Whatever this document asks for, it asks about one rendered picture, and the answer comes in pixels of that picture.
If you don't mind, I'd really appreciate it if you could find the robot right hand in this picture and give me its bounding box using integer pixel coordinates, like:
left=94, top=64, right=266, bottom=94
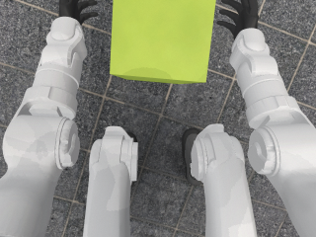
left=216, top=0, right=259, bottom=40

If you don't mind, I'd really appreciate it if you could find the robot left hand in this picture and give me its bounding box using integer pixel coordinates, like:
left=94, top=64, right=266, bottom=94
left=58, top=0, right=99, bottom=26

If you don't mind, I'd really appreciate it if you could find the robot left shin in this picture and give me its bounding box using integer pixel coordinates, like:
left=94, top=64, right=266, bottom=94
left=89, top=125, right=130, bottom=172

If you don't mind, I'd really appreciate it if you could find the robot right upper arm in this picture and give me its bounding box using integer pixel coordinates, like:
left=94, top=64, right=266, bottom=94
left=247, top=123, right=316, bottom=237

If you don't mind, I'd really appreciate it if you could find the carton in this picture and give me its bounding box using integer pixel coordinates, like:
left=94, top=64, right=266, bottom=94
left=110, top=0, right=216, bottom=84

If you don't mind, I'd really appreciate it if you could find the robot right forearm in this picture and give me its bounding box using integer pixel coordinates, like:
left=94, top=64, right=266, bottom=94
left=229, top=28, right=316, bottom=129

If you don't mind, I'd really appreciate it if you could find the right robot thigh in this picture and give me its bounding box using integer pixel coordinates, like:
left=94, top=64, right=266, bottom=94
left=192, top=131, right=258, bottom=237

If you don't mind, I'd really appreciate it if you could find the robot left forearm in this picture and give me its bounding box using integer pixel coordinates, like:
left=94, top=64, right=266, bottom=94
left=2, top=16, right=88, bottom=164

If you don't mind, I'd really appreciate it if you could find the robot left upper arm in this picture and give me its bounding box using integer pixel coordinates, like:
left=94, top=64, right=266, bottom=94
left=0, top=115, right=80, bottom=237

